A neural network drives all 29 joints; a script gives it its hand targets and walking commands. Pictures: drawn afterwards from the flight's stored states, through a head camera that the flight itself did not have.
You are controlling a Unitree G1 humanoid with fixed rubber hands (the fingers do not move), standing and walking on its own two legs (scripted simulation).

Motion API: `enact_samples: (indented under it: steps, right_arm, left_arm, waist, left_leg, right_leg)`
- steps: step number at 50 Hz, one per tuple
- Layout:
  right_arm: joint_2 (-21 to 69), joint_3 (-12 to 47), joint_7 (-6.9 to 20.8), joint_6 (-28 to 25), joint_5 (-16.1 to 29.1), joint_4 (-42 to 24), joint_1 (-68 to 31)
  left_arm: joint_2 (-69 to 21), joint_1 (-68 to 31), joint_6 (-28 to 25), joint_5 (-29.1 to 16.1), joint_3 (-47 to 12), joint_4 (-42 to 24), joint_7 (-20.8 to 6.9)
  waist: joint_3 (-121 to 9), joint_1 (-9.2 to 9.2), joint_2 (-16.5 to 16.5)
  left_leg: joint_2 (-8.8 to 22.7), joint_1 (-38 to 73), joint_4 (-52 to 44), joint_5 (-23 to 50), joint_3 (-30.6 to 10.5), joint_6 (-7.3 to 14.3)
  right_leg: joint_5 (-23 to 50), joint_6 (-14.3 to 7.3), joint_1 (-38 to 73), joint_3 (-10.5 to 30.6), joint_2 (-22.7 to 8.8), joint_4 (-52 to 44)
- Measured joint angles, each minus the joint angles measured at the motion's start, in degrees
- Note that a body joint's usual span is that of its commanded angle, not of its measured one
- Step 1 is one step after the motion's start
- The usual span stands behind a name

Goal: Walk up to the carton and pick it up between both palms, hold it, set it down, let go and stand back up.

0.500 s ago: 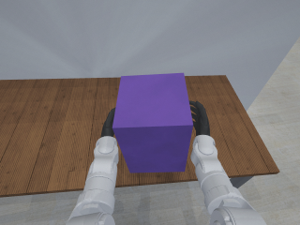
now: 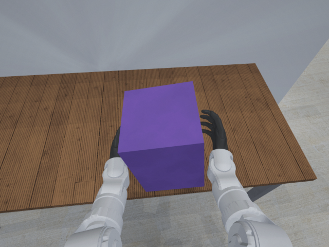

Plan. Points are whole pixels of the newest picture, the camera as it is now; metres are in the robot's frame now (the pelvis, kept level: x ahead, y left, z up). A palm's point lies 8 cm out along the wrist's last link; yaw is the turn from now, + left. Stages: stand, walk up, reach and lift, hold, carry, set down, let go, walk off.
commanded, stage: set down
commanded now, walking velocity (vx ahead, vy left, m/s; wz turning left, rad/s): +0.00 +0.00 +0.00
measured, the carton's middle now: (167, 142) +0.39 +0.02 +0.00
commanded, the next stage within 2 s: none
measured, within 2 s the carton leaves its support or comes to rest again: rests again in 0.88 s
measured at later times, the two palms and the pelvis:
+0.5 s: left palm (122, 160) +0.36 +0.14 -0.06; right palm (215, 148) +0.38 -0.11 -0.03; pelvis +0.00 +0.01 -0.02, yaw -1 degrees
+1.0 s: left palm (110, 148) +0.38 +0.17 -0.03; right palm (224, 153) +0.37 -0.13 -0.04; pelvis -0.03 +0.00 -0.04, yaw -2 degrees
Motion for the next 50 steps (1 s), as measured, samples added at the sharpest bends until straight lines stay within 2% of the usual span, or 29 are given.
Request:
enact_samples:
  steps: [9,21,34,41,43,45,50]
  right_arm:
    - [-0.8,0.5,-0.1,-2.0,0.3,3.2,-1.0]
    - [-3.0,4.1,-0.1,-4.3,3.8,6.5,-1.8]
    - [-4.4,6.4,-0.7,-3.0,6.5,10.3,-4.8]
    - [-5.4,7.0,-1.1,-1.4,7.8,13.0,-6.3]
    - [-6.4,8.6,-0.2,-0.5,9.9,14.0,-6.2]
    - [-7.6,11.4,0.2,0.3,14.4,14.7,-6.1]
    - [-11.0,17.1,-0.2,3.0,24.1,14.0,-7.0]
  left_arm:
    - [1.0,-0.5,-3.6,-1.8,-1.1,4.2,1.4]
    - [2.0,-1.2,-8.3,-7.8,-5.4,9.6,3.7]
    - [3.8,-5.0,-10.7,-13.1,-8.3,17.3,4.3]
    - [4.5,-7.1,-10.4,-12.9,-8.4,19.4,4.3]
    - [4.9,-7.3,-10.0,-12.6,-8.4,18.5,4.0]
    - [5.4,-7.7,-9.6,-13.8,-8.8,16.3,3.9]
    - [9.6,-11.1,-6.5,-21.4,-13.0,14.3,2.8]
  waist:
    - [-1.7,-0.4,0.1]
    - [-5.6,-0.53,1.5]
    - [-7.0,-0.42,2.9]
    - [-7.0,0.17,2.3]
    - [-7.4,0.73,1.9]
    - [-7.7,1.33,1.7]
    - [-8.0,1.34,1.2]
  left_leg:
    - [0.1,-5.5,2.7,-1.0,0.3,0.1]
    - [0.4,-14.0,9.5,-3.9,0.2,0.3]
    - [0.4,-17.7,16.6,-6.9,0.3,0.4]
    - [0.6,-18.8,19.8,-8.1,0.5,0.2]
    - [0.8,-19.4,20.6,-8.4,0.6,0.1]
    - [1.2,-20.1,21.6,-8.7,0.5,0.0]
    - [1.4,-22.0,24.0,-9.1,-0.1,0.0]
  right_leg:
    - [-0.8,0.1,-5.6,0.3,0.0,2.6]
    - [-3.4,0.3,-13.9,0.2,0.0,9.0]
    - [-6.9,0.3,-18.2,0.3,-0.2,17.1]
    - [-8.4,0.2,-19.7,0.5,-0.2,20.9]
    - [-8.6,0.1,-20.3,0.5,0.0,21.6]
    - [-8.6,0.0,-20.9,0.5,0.3,22.2]
    - [-8.9,-0.1,-22.4,-0.1,0.5,24.2]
